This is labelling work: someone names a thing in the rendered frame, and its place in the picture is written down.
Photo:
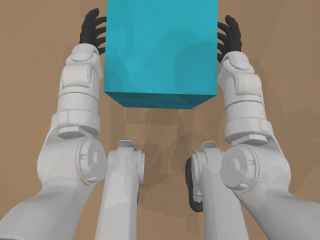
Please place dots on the robot right forearm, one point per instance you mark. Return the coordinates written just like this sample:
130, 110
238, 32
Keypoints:
246, 121

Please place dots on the robot left upper arm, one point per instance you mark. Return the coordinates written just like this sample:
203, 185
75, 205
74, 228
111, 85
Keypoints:
68, 171

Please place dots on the robot left hand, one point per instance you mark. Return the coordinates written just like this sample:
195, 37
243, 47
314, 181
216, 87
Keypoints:
89, 34

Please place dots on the robot right hand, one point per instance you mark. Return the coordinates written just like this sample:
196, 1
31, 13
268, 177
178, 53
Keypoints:
232, 39

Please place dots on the carton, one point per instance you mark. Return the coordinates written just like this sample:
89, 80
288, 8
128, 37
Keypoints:
161, 53

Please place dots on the left robot thigh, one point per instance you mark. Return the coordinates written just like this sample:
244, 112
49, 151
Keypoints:
117, 218

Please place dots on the robot left forearm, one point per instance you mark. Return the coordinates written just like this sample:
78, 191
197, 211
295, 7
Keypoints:
78, 97

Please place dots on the right robot foot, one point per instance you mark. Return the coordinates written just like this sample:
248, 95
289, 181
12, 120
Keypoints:
196, 206

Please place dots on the robot right upper arm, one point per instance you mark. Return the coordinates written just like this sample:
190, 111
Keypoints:
260, 177

